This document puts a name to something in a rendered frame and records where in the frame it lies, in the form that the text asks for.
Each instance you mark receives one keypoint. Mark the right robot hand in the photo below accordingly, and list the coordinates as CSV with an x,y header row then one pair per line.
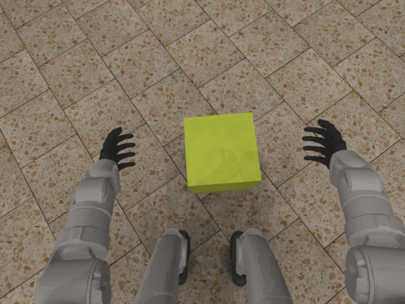
x,y
333,142

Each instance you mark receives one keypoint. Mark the robot foot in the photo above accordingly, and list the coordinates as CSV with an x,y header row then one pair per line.
x,y
238,279
183,276

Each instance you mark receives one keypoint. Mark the robot left forearm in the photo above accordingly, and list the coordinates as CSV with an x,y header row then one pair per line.
x,y
86,230

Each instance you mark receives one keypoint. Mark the robot left foot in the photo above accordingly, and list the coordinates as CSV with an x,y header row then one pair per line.
x,y
183,276

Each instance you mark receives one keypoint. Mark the left robot hand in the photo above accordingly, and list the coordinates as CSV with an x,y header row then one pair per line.
x,y
110,148

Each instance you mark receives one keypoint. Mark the robot right foot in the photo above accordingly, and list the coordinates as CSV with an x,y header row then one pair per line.
x,y
238,279

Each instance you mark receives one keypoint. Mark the right robot upper arm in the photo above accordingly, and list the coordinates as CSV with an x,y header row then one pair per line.
x,y
375,275

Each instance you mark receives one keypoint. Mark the robot right forearm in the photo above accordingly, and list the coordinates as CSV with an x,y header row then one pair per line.
x,y
370,219

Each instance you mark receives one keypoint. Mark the left robot upper arm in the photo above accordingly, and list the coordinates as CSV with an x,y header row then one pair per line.
x,y
83,281

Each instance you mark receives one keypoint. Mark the carton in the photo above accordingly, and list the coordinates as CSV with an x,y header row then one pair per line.
x,y
221,153

